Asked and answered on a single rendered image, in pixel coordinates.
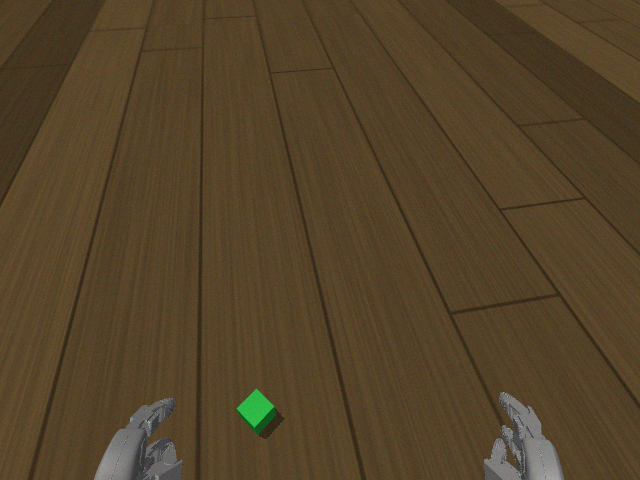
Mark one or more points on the left robot hand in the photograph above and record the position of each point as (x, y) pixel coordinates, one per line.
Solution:
(127, 458)

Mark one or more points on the cube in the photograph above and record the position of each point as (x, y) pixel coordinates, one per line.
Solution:
(256, 411)

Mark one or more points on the right robot hand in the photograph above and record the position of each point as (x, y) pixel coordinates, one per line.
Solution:
(535, 456)

